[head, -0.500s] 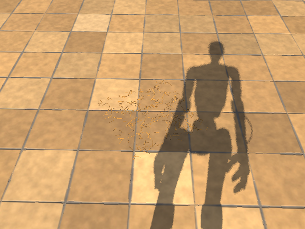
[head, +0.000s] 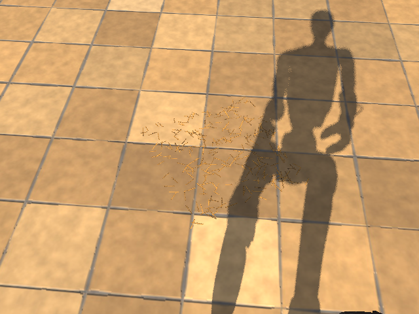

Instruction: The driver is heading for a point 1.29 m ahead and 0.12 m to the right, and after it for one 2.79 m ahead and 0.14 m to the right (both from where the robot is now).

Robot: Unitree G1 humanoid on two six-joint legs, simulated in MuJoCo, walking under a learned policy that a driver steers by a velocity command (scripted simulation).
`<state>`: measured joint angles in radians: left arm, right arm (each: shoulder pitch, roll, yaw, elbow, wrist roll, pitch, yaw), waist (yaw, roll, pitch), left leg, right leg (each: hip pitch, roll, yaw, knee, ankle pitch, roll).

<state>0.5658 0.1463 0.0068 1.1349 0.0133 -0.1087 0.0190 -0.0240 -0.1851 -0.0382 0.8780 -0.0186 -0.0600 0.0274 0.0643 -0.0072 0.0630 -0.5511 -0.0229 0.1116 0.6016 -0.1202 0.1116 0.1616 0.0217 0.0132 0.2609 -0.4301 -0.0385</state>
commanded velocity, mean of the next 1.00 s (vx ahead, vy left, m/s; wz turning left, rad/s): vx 0.12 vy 0.00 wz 0.00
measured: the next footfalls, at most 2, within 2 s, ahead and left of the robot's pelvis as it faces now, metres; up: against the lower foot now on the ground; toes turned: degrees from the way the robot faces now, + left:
left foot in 0.04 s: +0.19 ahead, +0.07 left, +0.00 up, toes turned +4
right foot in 0.46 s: +0.22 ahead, -0.10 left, +0.00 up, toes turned -2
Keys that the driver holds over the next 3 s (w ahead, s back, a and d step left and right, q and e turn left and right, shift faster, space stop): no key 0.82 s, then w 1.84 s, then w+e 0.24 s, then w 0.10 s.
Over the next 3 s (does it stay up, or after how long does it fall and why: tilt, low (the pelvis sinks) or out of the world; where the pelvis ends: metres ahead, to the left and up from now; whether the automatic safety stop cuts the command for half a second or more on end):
stays up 1.22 -0.02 0.01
